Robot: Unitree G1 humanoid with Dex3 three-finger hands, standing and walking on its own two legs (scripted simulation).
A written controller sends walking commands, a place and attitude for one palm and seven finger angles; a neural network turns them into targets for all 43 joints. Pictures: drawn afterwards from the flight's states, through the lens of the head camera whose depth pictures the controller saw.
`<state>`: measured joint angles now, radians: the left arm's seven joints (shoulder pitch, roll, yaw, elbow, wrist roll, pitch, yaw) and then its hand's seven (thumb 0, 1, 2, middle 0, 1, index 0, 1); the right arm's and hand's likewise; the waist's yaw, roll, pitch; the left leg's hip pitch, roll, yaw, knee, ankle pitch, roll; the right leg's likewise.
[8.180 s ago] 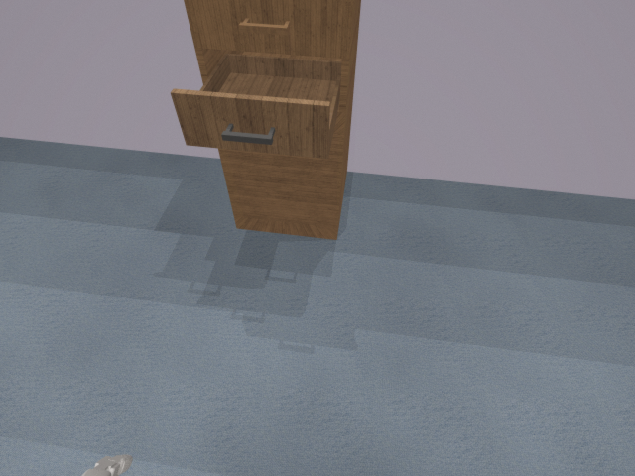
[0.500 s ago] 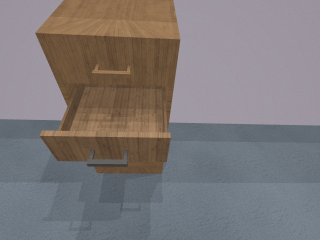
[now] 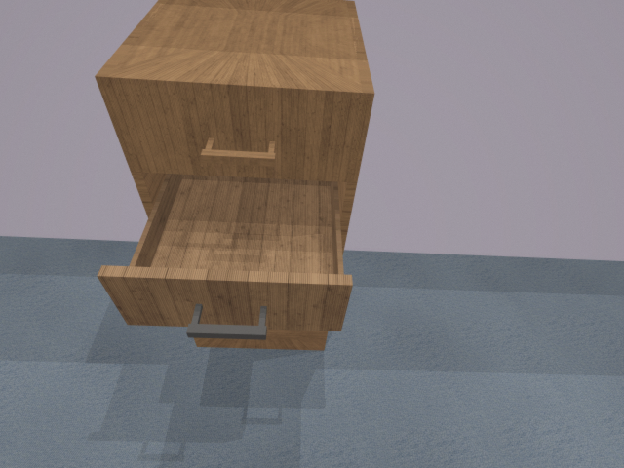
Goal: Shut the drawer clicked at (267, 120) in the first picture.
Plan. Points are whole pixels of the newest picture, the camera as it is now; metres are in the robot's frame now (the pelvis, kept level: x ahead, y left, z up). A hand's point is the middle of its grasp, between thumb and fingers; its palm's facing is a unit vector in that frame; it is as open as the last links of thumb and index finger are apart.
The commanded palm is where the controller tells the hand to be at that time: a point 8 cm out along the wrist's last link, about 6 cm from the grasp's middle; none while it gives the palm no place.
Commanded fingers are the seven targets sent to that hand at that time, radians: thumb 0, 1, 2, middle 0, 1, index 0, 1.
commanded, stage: come to a stop and stand still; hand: left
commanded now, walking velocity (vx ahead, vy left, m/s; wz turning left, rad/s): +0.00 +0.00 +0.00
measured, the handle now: (229, 321) +0.35 +0.16 -0.09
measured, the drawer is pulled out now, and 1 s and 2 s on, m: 0.24 0.24 0.24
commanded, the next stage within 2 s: look again from close up in 0.12 s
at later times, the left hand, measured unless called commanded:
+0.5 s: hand out of the picture -0.02 +0.16 -0.18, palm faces +0.01 -0.99 -0.16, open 7.3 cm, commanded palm none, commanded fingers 0.00 0.90 0.90 -0.20 -0.30 -0.20 -0.30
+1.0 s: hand out of the picture +0.09 +0.18 -0.11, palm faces +0.21 -0.94 -0.28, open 7.0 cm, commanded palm +0.09 +0.18 -0.07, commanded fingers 0.00 0.90 0.90 -0.36 -0.47 -0.36 -0.47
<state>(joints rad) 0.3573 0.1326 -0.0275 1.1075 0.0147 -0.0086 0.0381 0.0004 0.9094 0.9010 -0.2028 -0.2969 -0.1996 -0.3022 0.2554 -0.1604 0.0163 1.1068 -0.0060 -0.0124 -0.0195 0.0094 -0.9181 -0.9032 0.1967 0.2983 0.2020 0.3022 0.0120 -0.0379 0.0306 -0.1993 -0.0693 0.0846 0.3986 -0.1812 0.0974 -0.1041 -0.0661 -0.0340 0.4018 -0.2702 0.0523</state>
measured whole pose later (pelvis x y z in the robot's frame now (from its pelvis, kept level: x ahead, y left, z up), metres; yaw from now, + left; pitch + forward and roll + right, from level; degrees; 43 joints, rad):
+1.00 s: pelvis -0.01 -0.02 -0.01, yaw +1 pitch +0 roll +2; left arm 0.54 0.22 0.00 0.31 -0.11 0.02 0.17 0.06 0.99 0.90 -0.23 -0.33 -0.23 -0.33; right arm 0.37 -0.19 0.02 0.90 0.04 -0.22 -0.05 0.02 -0.92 -0.90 0.20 0.30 0.20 0.30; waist -0.01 -0.04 0.00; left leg -0.28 -0.08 0.09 0.47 -0.20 0.07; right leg -0.26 -0.06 -0.03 0.60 -0.35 -0.01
